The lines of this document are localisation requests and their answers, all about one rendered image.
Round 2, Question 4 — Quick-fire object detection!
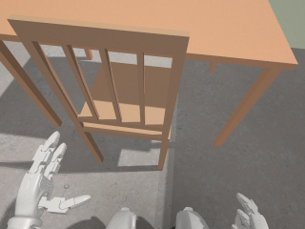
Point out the table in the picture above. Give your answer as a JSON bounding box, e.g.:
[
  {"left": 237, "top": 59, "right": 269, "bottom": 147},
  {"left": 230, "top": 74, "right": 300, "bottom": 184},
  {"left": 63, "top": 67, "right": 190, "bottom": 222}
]
[{"left": 0, "top": 0, "right": 298, "bottom": 147}]

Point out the right robot hand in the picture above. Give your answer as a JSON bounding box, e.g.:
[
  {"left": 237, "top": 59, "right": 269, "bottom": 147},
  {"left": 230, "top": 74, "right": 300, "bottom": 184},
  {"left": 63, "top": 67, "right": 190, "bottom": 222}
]
[{"left": 232, "top": 193, "right": 269, "bottom": 229}]

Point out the chair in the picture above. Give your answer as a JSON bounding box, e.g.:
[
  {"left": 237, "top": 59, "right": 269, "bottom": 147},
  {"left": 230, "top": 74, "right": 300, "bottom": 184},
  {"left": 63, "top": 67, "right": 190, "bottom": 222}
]
[{"left": 7, "top": 14, "right": 190, "bottom": 171}]

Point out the left robot thigh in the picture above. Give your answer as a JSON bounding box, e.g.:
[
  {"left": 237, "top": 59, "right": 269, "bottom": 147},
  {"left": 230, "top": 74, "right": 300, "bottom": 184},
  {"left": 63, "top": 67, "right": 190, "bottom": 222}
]
[{"left": 105, "top": 210, "right": 136, "bottom": 229}]

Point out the robot left forearm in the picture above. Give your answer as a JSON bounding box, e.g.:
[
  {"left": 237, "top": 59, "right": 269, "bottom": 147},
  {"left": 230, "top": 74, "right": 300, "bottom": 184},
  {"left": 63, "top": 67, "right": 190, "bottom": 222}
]
[{"left": 7, "top": 216, "right": 43, "bottom": 229}]

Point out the robot thigh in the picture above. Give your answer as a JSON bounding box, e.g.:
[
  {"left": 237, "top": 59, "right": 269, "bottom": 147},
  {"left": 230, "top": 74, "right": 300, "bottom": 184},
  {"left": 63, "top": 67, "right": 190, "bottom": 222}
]
[
  {"left": 175, "top": 210, "right": 210, "bottom": 229},
  {"left": 105, "top": 210, "right": 136, "bottom": 229}
]

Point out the right robot thigh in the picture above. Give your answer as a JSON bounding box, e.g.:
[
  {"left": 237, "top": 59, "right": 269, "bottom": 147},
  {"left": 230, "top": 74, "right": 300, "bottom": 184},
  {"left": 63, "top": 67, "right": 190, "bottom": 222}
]
[{"left": 175, "top": 210, "right": 210, "bottom": 229}]

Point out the left robot hand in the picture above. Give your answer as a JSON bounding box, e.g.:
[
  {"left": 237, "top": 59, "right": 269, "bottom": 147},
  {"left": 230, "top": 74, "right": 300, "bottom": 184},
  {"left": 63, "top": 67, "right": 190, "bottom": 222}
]
[{"left": 14, "top": 131, "right": 92, "bottom": 218}]

